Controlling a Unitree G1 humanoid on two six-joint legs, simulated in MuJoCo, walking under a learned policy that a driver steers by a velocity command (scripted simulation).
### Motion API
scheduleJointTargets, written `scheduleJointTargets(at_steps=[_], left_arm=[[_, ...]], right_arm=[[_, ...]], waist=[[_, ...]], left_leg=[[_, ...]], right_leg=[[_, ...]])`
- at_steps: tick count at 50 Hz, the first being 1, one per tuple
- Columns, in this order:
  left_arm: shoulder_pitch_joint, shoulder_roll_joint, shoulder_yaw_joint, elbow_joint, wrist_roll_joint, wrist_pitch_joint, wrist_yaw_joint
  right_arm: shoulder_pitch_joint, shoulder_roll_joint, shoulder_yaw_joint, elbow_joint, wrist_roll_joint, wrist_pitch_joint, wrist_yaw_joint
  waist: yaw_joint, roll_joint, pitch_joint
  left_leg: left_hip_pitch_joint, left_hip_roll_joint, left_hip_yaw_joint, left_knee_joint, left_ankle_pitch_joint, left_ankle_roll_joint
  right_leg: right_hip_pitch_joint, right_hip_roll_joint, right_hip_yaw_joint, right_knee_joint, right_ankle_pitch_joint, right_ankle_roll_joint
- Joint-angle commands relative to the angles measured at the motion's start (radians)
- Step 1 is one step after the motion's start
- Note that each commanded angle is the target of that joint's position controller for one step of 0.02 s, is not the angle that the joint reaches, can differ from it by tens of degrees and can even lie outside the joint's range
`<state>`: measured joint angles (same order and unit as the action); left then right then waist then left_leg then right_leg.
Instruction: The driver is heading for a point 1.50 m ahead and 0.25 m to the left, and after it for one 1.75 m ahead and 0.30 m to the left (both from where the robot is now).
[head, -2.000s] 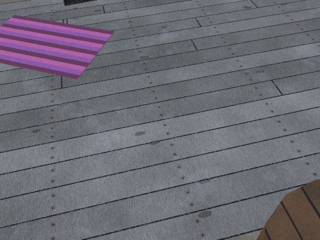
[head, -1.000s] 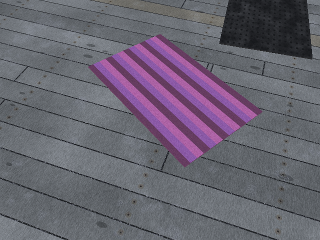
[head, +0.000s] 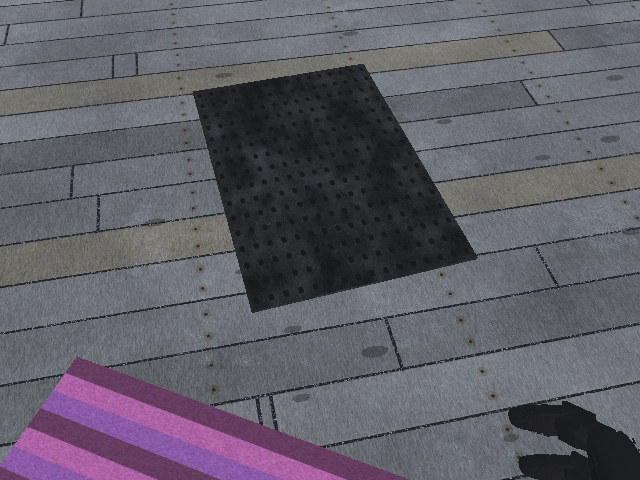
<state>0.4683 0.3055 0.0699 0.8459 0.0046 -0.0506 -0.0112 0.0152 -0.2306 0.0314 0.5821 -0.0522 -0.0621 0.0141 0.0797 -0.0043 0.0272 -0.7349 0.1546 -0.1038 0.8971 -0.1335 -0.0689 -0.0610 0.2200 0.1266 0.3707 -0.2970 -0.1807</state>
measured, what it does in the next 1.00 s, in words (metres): walks ahead: left foot, then right foot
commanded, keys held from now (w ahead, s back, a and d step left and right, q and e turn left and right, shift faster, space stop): w+shift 0.36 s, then w+q+shift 0.34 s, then q+shift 0.30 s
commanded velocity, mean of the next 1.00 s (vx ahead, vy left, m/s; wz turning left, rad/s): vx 0.87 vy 0.00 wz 0.19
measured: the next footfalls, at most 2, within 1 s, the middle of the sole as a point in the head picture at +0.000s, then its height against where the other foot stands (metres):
left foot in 0.16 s outside the picture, level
right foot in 0.60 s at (399, 373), level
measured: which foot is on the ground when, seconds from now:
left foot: up 0.00-0.14, down 0.16-0.58, up 0.60-0.96, down 0.98-1.00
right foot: down 0.00-0.14, up 0.16-0.58, down 0.60-0.98, up 1.00-1.00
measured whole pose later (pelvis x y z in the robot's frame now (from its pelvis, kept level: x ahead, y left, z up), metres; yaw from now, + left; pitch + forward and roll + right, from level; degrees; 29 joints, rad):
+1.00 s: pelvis +0.88 +0.04 -0.03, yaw +13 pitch -1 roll -2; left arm 0.37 0.29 0.06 0.85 -0.02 -0.08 0.01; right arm 0.10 -0.32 -0.06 0.67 -0.04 -0.03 0.05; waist 0.03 0.04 0.09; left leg -0.55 -0.07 0.11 0.62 0.01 0.16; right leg -0.03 -0.08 -0.24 0.88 -0.48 0.03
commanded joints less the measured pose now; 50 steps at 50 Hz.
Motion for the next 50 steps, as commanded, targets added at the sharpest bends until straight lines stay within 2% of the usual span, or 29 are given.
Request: scheduleJointTargets(at_steps=[1, 3, 5, 7, 8, 9, 10, 11, 12, 15, 20, 22, 24, 27, 29, 30, 31, 32, 33, 35, 36, 38, 40, 43, 45, 47, 48, 49, 50], left_arm=[[-0.064, 0.175, 0.049, -0.087, -0.012, -0.03, -0.004], [-0.034, 0.168, 0.048, -0.073, -0.012, -0.032, -0.001], [-0.027, 0.188, 0.05, -0.063, -0.004, -0.035, 0.009], [-0.092, 0.228, 0.053, -0.067, 0.021, -0.035, 0.006], [-0.126, 0.148, 0.031, -0.088, 0.031, -0.043, 0.008], [0.046, -0.021, -0.012, -0.132, -0.019, -0.047, -0.002], [-0.006, 0.051, -0.022, -0.115, 0.007, -0.042, 0.007], [-0.118, 0.092, -0.013, -0.122, 0.016, -0.034, 0.003], [-0.187, 0.097, -0.016, -0.136, 0.026, -0.032, -0.007], [-0.245, 0.046, -0.034, -0.175, 0.041, -0.011, -0.037], [-0.462, 0.044, -0.064, -0.278, 0.052, -0.012, -0.05], [-0.555, 0.015, -0.086, -0.308, 0.042, -0.025, -0.065], [-0.571, 0.013, -0.091, -0.311, 0.028, -0.029, -0.063], [-0.518, 0.076, -0.066, -0.289, 0.04, -0.033, -0.03], [-0.196, 0.133, -0.031, -0.194, 0.049, -0.039, 0.001], [-0.028, 0.207, -0.003, -0.167, 0.07, -0.042, 0.023], [-0.016, 0.26, 0.015, -0.167, 0.101, -0.039, 0.026], [-0.056, 0.209, 0.012, -0.177, 0.065, -0.028, 0.021], [-0.137, 0.129, -0.004, -0.164, 0.054, -0.033, 0.02], [-0.174, 0.066, -0.012, -0.134, 0.051, -0.045, 0.016], [-0.172, 0.051, -0.018, -0.118, 0.042, -0.054, 0.019], [-0.168, 0.015, -0.025, -0.088, 0.016, -0.075, 0.011], [-0.195, 0.021, -0.024, -0.078, 0.003, -0.083, 0.012], [-0.294, 0.047, -0.015, -0.091, -0.007, -0.083, 0.021], [-0.267, 0.108, 0.002, -0.09, -0.015, -0.084, 0.028], [-0.266, 0.159, 0.021, -0.105, -0.035, -0.068, 0.028], [-0.278, 0.163, 0.023, -0.115, -0.039, -0.054, 0.025], [-0.269, 0.126, 0.017, -0.107, -0.033, -0.039, 0.018], [-0.179, 0.033, -0.002, -0.12, -0.003, -0.02, 0.013]], right_arm=[[-0.065, -0.084, -0.019, -0.065, 0.024, -0.002, 0.007], [-0.08, -0.102, -0.025, -0.069, 0.025, -0.008, 0.006], [0.005, -0.15, -0.048, -0.04, 0.017, -0.014, -0.004], [0.317, -0.223, -0.09, 0.043, 0.026, -0.02, -0.029], [0.526, -0.281, -0.113, 0.084, 0.009, -0.021, -0.05], [0.499, -0.39, -0.137, 0.102, -0.032, -0.024, -0.04], [0.408, -0.304, -0.133, 0.086, -0.009, -0.017, -0.021], [0.326, -0.218, -0.119, 0.08, 0.001, -0.017, -0.013], [0.31, -0.181, -0.111, 0.1, 0.001, -0.019, -0.007], [0.38, -0.116, -0.087, 0.186, 0.01, -0.039, -0.005], [0.438, -0.144, -0.087, 0.238, 0.045, -0.06, 0.003], [0.461, -0.152, -0.09, 0.246, 0.054, -0.063, 0.004], [0.473, -0.211, -0.102, 0.253, 0.06, -0.065, 0.002], [0.51, -0.253, -0.109, 0.283, 0.057, -0.054, -0.004], [0.489, -0.276, -0.113, 0.288, 0.051, -0.04, -0.01], [0.479, -0.207, -0.099, 0.259, 0.047, -0.043, -0.008], [0.593, -0.043, -0.068, 0.221, 0.085, -0.04, -0.008], [0.496, -0.151, -0.088, 0.204, 0.078, -0.03, -0.012], [0.392, -0.163, -0.095, 0.191, 0.068, -0.022, -0.009], [0.336, -0.124, -0.09, 0.196, 0.048, -0.001, 0.009], [0.361, -0.1, -0.09, 0.191, 0.038, 0.019, 0.015], [0.32, -0.07, -0.09, 0.169, 0.028, 0.053, 0.015], [0.236, -0.053, -0.084, 0.114, 0.019, 0.06, 0.025], [0.182, -0.051, -0.072, 0.086, 0.027, 0.048, 0.06], [0.227, -0.075, -0.08, 0.102, 0.022, 0.047, 0.071], [0.366, -0.128, -0.103, 0.13, 0.008, 0.053, 0.057], [0.496, -0.169, -0.125, 0.161, -0.002, 0.053, 0.043], [0.543, -0.217, -0.146, 0.186, 0.0, 0.05, 0.02], [0.457, -0.317, -0.166, 0.164, 0.024, 0.056, 0.0]], waist=[[-0.014, -0.009, 0.029], [0.009, -0.032, 0.012], [-0.028, -0.046, -0.053], [-0.216, -0.045, -0.207], [-0.304, 0.016, -0.309], [-0.141, 0.406, -0.396], [-0.148, 0.272, -0.31], [-0.142, 0.112, -0.164], [-0.137, 0.017, -0.1], [-0.092, 0.077, -0.022], [-0.082, 0.066, 0.091], [-0.107, 0.059, 0.102], [-0.103, 0.065, 0.096], [-0.073, 0.079, -0.001], [0.087, 0.095, -0.186], [0.139, 0.011, -0.306], [0.035, -0.23, -0.456], [0.056, -0.167, -0.416], [0.026, -0.1, -0.217], [-0.021, -0.038, -0.065], [-0.063, -0.082, -0.032], [-0.104, -0.067, 0.024], [-0.124, -0.094, 0.048], [-0.152, -0.1, 0.041], [-0.167, -0.078, -0.012], [-0.231, -0.067, -0.099], [-0.29, -0.056, -0.161], [-0.307, 0.025, -0.154], [-0.203, 0.214, -0.079]], left_leg=[[0.284, -0.089, 0.118, -0.223, 0.236, 0.019], [0.314, -0.104, 0.117, -0.323, 0.266, 0.048], [0.402, -0.15, 0.12, -0.374, 0.176, 0.074], [0.69, -0.16, 0.139, -0.372, 0.012, 0.105], [0.925, -0.021, -0.019, -0.327, -0.257, 0.122], [1.132, 0.255, -0.65, -0.55, -0.536, 0.245], [1.055, 0.246, -0.832, -0.656, -0.691, 0.269], [0.909, 0.203, -0.629, -0.653, -0.626, 0.263], [0.795, 0.155, -0.487, -0.652, -0.473, 0.252], [0.652, 0.063, -0.265, -0.691, -0.275, 0.219], [0.575, 0.011, -0.087, -0.826, -0.006, 0.247], [0.493, -0.025, -0.033, -0.873, 0.168, 0.238], [0.495, 0.009, -0.036, -0.881, 0.344, 0.249], [0.689, 0.013, -0.015, -0.687, 0.764, 0.223], [0.599, -0.025, 0.0, -0.246, 0.77, 0.196], [0.407, -0.085, 0.023, 0.07, 0.438, 0.196], [0.102, -0.181, 0.041, 0.426, -0.336, 0.181], [0.017, -0.16, 0.013, 0.51, -0.263, 0.198], [-0.031, -0.109, 0.018, 0.471, -0.159, 0.195], [0.012, -0.061, 0.027, 0.411, -0.123, 0.18], [0.044, -0.054, 0.036, 0.399, -0.138, 0.159], [0.039, -0.038, 0.055, 0.35, -0.18, 0.132], [0.018, -0.048, 0.098, 0.249, -0.095, 0.121], [0.257, -0.117, 0.199, -0.149, 0.215, 0.13], [0.41, -0.192, 0.267, -0.225, 0.285, 0.151], [0.568, -0.243, 0.268, -0.231, 0.222, 0.2], [0.704, -0.254, 0.234, -0.255, 0.213, 0.234], [0.797, -0.223, 0.158, -0.341, 0.285, 0.265], [0.844, -0.059, -0.062, -0.281, 1.012, 0.297]], right_leg=[[-0.246, -0.197, 0.212, -0.176, 0.433, -0.084], [-0.123, -0.235, 0.218, -0.145, 0.53, -0.056], [0.021, -0.267, 0.222, -0.019, 0.782, -0.018], [0.013, -0.25, 0.174, 0.356, 0.9, 0.021], [-0.168, -0.209, 0.122, 0.69, 0.671, 0.033], [-0.518, -0.049, 0.03, 1.007, -0.146, 0.087], [-0.66, -0.116, 0.033, 1.062, -0.109, 0.06], [-0.674, -0.176, 0.016, 1.024, 0.0, 0.064], [-0.647, -0.202, 0.004, 0.97, 0.04, 0.068], [-0.623, -0.235, 0.025, 0.864, 0.021, 0.08], [-0.709, -0.281, -0.096, 0.567, 0.187, 0.123], [-0.539, -0.27, -0.163, 0.36, 0.319, 0.133], [-0.407, -0.253, -0.173, 0.281, 0.369, 0.13], [-0.271, -0.183, -0.186, 0.19, 0.277, 0.104], [0.108, -0.19, -0.156, 0.178, 0.178, 0.085], [0.335, -0.397, 0.043, 0.175, -0.094, 0.071], [0.547, -0.697, 0.539, 0.061, -0.397, -0.009], [0.444, -0.673, 0.669, -0.07, -0.461, -0.014], [0.292, -0.616, 0.469, -0.081, -0.355, 0.005], [0.08, -0.535, 0.221, -0.132, -0.056, 0.038], [0.011, -0.538, 0.134, -0.137, 0.122, 0.035], [-0.046, -0.533, -0.028, -0.126, 0.551, 0.047], [-0.075, -0.505, -0.167, -0.138, 0.765, 0.065], [-0.187, -0.387, -0.373, -0.124, 0.697, 0.117], [-0.16, -0.399, -0.391, -0.015, 0.833, 0.133], [-0.125, -0.442, -0.372, 0.242, 0.967, 0.146], [-0.157, -0.449, -0.351, 0.465, 0.89, 0.16], [-0.253, -0.364, -0.349, 0.763, 0.388, 0.191], [-0.475, -0.209, -0.358, 1.141, -0.377, 0.225]])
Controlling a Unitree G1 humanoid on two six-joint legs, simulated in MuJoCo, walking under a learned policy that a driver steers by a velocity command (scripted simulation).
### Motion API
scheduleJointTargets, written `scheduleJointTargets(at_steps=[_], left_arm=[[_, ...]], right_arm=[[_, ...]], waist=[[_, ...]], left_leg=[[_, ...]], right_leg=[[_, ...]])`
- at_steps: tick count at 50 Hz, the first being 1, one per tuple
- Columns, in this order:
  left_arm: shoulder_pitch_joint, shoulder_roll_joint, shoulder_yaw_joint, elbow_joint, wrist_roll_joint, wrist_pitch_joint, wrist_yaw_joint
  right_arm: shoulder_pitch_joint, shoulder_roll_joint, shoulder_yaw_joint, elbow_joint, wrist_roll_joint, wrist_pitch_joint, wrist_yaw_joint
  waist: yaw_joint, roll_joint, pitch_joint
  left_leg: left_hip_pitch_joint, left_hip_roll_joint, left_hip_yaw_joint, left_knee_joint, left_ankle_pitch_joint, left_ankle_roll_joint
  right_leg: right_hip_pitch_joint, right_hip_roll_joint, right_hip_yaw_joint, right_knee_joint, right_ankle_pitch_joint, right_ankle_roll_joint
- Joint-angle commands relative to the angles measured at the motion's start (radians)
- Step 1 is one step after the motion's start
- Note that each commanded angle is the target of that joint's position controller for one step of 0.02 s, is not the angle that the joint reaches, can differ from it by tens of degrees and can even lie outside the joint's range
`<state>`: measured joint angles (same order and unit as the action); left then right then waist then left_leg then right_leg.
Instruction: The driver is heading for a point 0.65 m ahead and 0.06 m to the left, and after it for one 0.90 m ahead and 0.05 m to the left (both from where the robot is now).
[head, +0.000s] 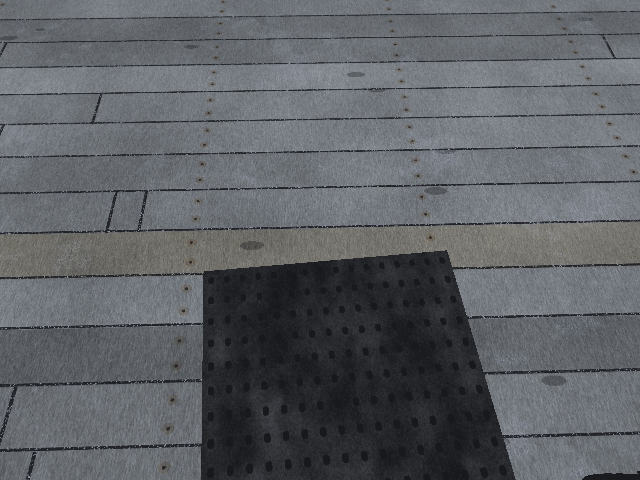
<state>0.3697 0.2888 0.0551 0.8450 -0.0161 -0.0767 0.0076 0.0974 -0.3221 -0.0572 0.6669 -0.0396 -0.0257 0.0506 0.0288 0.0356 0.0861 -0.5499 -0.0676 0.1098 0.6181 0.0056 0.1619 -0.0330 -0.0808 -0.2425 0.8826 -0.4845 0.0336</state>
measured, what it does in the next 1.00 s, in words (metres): walks ahead, turning left: right foot, then left foot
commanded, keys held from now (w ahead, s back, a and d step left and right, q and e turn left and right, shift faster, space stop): q+shift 0.18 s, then w+q+shift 0.08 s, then w+shift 0.66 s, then e+shift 0.08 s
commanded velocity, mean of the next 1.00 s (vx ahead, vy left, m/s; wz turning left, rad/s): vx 0.65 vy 0.00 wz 0.45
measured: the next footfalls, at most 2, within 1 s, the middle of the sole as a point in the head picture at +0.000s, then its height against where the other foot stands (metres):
right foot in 0.56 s outside the picture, level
left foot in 1.00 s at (236, 407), level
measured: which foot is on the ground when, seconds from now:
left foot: down 0.00-0.54, up 0.56-0.98, down 1.00-1.00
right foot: up 0.00-0.54, down 0.56-1.00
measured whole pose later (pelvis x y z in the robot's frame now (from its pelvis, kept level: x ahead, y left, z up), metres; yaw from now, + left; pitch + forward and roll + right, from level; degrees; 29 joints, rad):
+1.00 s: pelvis +0.46 +0.06 +0.01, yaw +25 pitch +4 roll +0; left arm 0.59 0.25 0.03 0.94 0.01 -0.08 0.00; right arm -0.05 -0.28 0.01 0.61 -0.05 -0.06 0.05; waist 0.13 0.03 0.02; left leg -0.55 -0.02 0.07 0.52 -0.08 0.11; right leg 0.19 0.00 0.03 0.27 -0.45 -0.03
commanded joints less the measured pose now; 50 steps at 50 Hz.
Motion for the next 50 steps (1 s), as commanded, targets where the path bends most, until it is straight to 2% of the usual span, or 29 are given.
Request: scheduleJointTargets(at_steps=[1, 2, 3, 4, 5, 6, 9, 10, 12, 13, 14, 18, 21, 24, 26, 27, 28, 29, 30, 31, 32, 35, 41, 44, 46, 47, 48, 49, 50], left_arm=[[0.086, 0.073, 0.01, -0.184, 0.026, 0.027, 0.009], [0.072, 0.11, 0.001, -0.173, 0.049, 0.037, 0.021], [-0.006, 0.135, 0.004, -0.178, 0.056, 0.046, 0.024], [-0.078, 0.13, 0.004, -0.193, 0.067, 0.052, 0.027], [-0.087, 0.126, 0.003, -0.198, 0.069, 0.066, 0.03], [-0.094, 0.125, 0.003, -0.196, 0.073, 0.088, 0.032], [-0.134, 0.083, -0.009, -0.21, 0.063, 0.11, 0.032], [-0.152, 0.074, -0.012, -0.22, 0.063, 0.11, 0.027], [-0.219, 0.072, -0.014, -0.241, 0.067, 0.112, 0.017], [-0.254, 0.079, -0.011, -0.251, 0.067, 0.113, 0.014], [-0.27, 0.086, -0.008, -0.25, 0.064, 0.108, 0.012], [-0.337, 0.073, -0.012, -0.248, 0.066, 0.071, 0.005], [-0.367, 0.065, -0.015, -0.256, 0.053, 0.054, -0.008], [-0.33, 0.068, -0.013, -0.251, 0.033, 0.043, -0.009], [-0.215, 0.083, -0.003, -0.22, 0.033, 0.03, 0.003], [-0.118, 0.117, 0.007, -0.197, 0.039, 0.018, 0.013], [-0.002, 0.182, 0.02, -0.185, 0.058, 0.006, 0.023], [0.02, 0.29, 0.053, -0.168, 0.071, 0.011, 0.021], [0.006, 0.246, 0.057, -0.157, 0.061, 0.013, 0.008], [-0.004, 0.188, 0.04, -0.161, 0.047, 0.008, -0.004], [-0.019, 0.16, 0.031, -0.162, 0.045, 0.002, -0.012], [0.005, 0.144, 0.021, -0.13, 0.034, -0.017, -0.015], [0.114, 0.101, 0.015, -0.063, 0.023, -0.03, -0.03], [0.183, 0.122, 0.017, -0.017, 0.029, -0.033, -0.021], [0.191, 0.141, 0.018, 0.011, 0.033, -0.027, -0.013], [0.19, 0.143, 0.014, 0.024, 0.033, -0.022, -0.01], [0.206, 0.156, 0.014, 0.041, 0.033, -0.016, -0.003], [0.196, 0.172, 0.013, 0.051, 0.029, -0.011, 0.004], [0.152, 0.168, 0.011, 0.04, 0.013, -0.014, 0.006]], right_arm=[[0.35, -0.317, -0.098, 0.009, 0.018, 0.02, -0.028], [0.239, -0.278, -0.101, -0.05, 0.036, 0.035, -0.035], [0.187, -0.202, -0.081, -0.057, 0.043, 0.044, -0.046], [0.169, -0.149, -0.063, -0.039, 0.042, 0.047, -0.051], [0.169, -0.129, -0.057, -0.03, 0.043, 0.042, -0.056], [0.18, -0.117, -0.053, -0.018, 0.045, 0.039, -0.056], [0.182, -0.152, -0.066, -0.012, 0.03, 0.034, -0.049], [0.18, -0.155, -0.069, -0.013, 0.031, 0.037, -0.05], [0.16, -0.163, -0.074, -0.028, 0.028, 0.046, -0.045], [0.157, -0.168, -0.076, -0.037, 0.026, 0.048, -0.039], [0.167, -0.163, -0.075, -0.037, 0.024, 0.047, -0.034], [0.262, -0.128, -0.065, -0.004, 0.026, 0.023, -0.028], [0.26, -0.122, -0.057, -0.005, 0.022, 0.014, -0.024], [0.2, -0.128, -0.05, -0.026, 0.022, 0.009, -0.012], [0.172, -0.114, -0.04, -0.031, 0.023, 0.006, -0.015], [0.152, -0.081, -0.028, -0.04, 0.028, -0.003, -0.021], [0.139, 0.001, -0.003, -0.055, 0.034, -0.017, -0.025], [0.104, 0.0, 0.008, -0.101, 0.042, -0.031, -0.028], [0.048, -0.055, 0.003, -0.107, 0.019, -0.032, -0.033], [0.023, -0.079, -0.004, -0.099, 0.007, -0.034, -0.026], [0.051, -0.081, -0.005, -0.083, 0.002, -0.034, -0.015], [0.047, -0.07, -0.003, -0.078, -0.01, -0.022, 0.007], [-0.172, -0.032, 0.027, -0.13, -0.002, -0.019, 0.022], [-0.256, -0.016, 0.043, -0.154, 0.002, -0.024, 0.031], [-0.26, -0.02, 0.046, -0.155, 0.001, -0.025, 0.024], [-0.233, -0.014, 0.048, -0.146, -0.003, -0.029, 0.014], [-0.147, -0.031, 0.041, -0.122, -0.01, -0.035, -0.002], [0.038, -0.06, 0.027, -0.067, -0.013, -0.045, -0.02], [0.227, -0.1, 0.011, -0.018, -0.029, -0.058, -0.04]], waist=[[-0.077, 0.172, -0.44], [-0.076, 0.038, -0.486], [-0.064, -0.053, -0.339], [-0.042, -0.092, -0.241], [-0.024, -0.077, -0.184], [-0.019, -0.084, -0.168], [-0.018, -0.098, -0.214], [-0.021, -0.088, -0.24], [-0.042, -0.039, -0.229], [-0.055, -0.003, -0.195], [-0.065, 0.019, -0.164], [-0.123, 0.053, -0.127], [-0.13, 0.08, -0.099], [-0.094, 0.083, -0.077], [-0.022, 0.03, -0.077], [0.027, -0.027, -0.093], [0.071, -0.19, -0.143], [0.062, -0.252, -0.104], [0.056, -0.12, -0.044], [0.05, -0.068, -0.047], [0.027, -0.08, -0.067], [0.009, -0.156, -0.043], [0.06, -0.145, 0.026], [0.081, -0.144, 0.044], [0.06, -0.148, 0.031], [0.038, -0.159, 0.009], [-0.004, -0.177, -0.055], [-0.095, -0.188, -0.15], [-0.2, -0.181, -0.245]], left_leg=[[0.884, 0.395, -0.689, -0.063, 1.12, 0.271], [0.825, 0.404, -0.797, -0.182, 0.692, 0.296], [0.657, 0.348, -0.747, -0.246, 0.399, 0.266], [0.534, 0.281, -0.692, -0.279, 0.274, 0.222], [0.44, 0.247, -0.632, -0.287, 0.316, 0.188], [0.369, 0.22, -0.589, -0.291, 0.369, 0.153], [0.323, 0.159, -0.543, -0.26, 0.444, 0.095], [0.32, 0.138, -0.556, -0.28, 0.261, 0.08], [0.29, 0.095, -0.631, -0.367, -0.332, 0.072], [0.29, 0.091, -0.682, -0.406, -0.518, 0.076], [0.316, 0.103, -0.706, -0.426, -0.582, 0.079], [0.416, 0.123, -0.699, -0.412, -0.548, 0.063], [0.365, 0.125, -0.676, -0.4, -0.537, 0.062], [0.228, 0.122, -0.668, -0.382, -0.537, 0.056], [0.115, 0.094, -0.645, -0.304, -0.549, 0.025], [0.002, 0.059, -0.586, -0.185, -0.563, -0.01], [-0.085, -0.038, -0.412, 0.12, -0.55, -0.061], [-0.335, -0.096, -0.293, 0.27, -0.504, -0.075], [-0.417, -0.003, -0.294, 0.384, -0.405, -0.085], [-0.406, 0.01, -0.309, 0.417, -0.336, -0.097], [-0.362, 0.019, -0.306, 0.425, -0.291, -0.111], [-0.297, 0.03, -0.261, 0.43, -0.185, -0.136], [-0.236, 0.093, -0.087, 0.178, -0.017, -0.146], [-0.178, 0.098, -0.032, 0.048, -0.016, -0.111], [-0.11, 0.071, -0.005, -0.021, -0.081, -0.073], [0.002, 0.025, 0.011, -0.051, -0.127, -0.056], [0.147, -0.024, 0.019, -0.05, -0.167, -0.041], [0.355, -0.034, -0.009, -0.088, -0.135, -0.023], [0.645, 0.074, -0.105, -0.125, -0.014, 0.0]], right_leg=[[-0.629, 0.134, 0.24, 0.806, -0.18, 0.045], [-0.647, 0.085, 0.321, 0.768, -0.075, 0.031], [-0.648, 0.058, 0.328, 0.676, -0.023, 0.03], [-0.637, 0.034, 0.332, 0.57, -0.005, 0.029], [-0.598, 0.021, 0.333, 0.487, 0.011, 0.03], [-0.541, 0.015, 0.33, 0.42, 0.026, 0.034], [-0.486, 0.025, 0.328, 0.287, 0.078, 0.04], [-0.484, 0.024, 0.335, 0.246, 0.11, 0.044], [-0.504, 0.033, 0.357, 0.169, 0.174, 0.044], [-0.537, 0.042, 0.362, 0.129, 0.19, 0.046], [-0.576, 0.041, 0.36, 0.084, 0.216, 0.048], [-0.598, 0.034, 0.341, -0.101, 0.312, 0.035], [-0.503, 0.057, 0.304, -0.216, 0.29, 0.024], [-0.302, 0.086, 0.273, -0.332, 0.248, -0.006], [-0.09, 0.089, 0.265, -0.449, 0.255, -0.042], [0.061, 0.026, 0.322, -0.486, 0.195, -0.065], [0.172, -0.175, 0.562, -0.593, -0.045, -0.102], [0.215, -0.331, 0.939, -0.7, -0.297, -0.207], [0.162, -0.345, 0.964, -0.699, -0.319, -0.227], [0.136, -0.275, 0.857, -0.675, -0.256, -0.199], [0.106, -0.21, 0.75, -0.673, -0.184, -0.165], [-0.002, -0.114, 0.587, -0.74, -0.053, -0.153], [-0.032, -0.061, 0.412, -0.829, 0.289, -0.174], [0.053, -0.105, 0.379, -0.845, 0.553, -0.18], [0.126, -0.119, 0.325, -0.791, 0.815, -0.176], [0.118, -0.114, 0.306, -0.699, 1.119, -0.168], [0.117, -0.117, 0.309, -0.565, 1.391, -0.157], [0.08, -0.109, 0.316, -0.361, 1.462, -0.138], [-0.103, -0.076, 0.313, -0.118, 1.262, -0.117]])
